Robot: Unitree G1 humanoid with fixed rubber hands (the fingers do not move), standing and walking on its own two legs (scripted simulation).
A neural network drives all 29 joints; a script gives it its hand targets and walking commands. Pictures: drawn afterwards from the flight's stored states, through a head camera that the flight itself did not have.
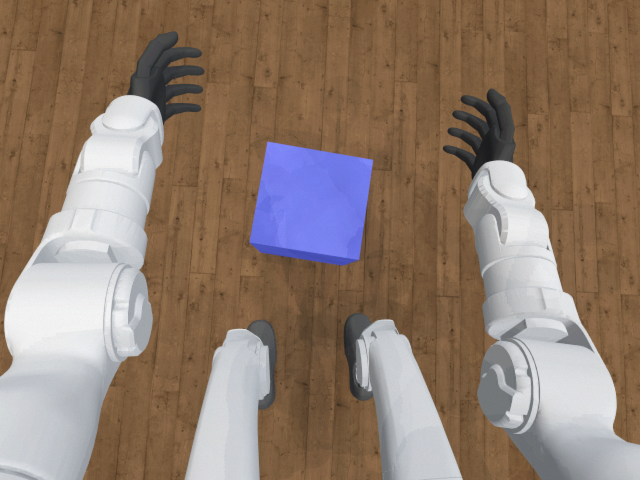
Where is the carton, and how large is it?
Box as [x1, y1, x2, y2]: [249, 142, 372, 265]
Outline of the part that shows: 267,142 249,242 261,252 342,265 357,260 359,256 372,160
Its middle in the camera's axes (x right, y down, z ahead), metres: -0.03 -0.05 +0.87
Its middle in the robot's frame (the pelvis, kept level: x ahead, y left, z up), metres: +0.49 -0.02 -0.51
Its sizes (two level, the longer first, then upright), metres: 0.210 0.200 0.250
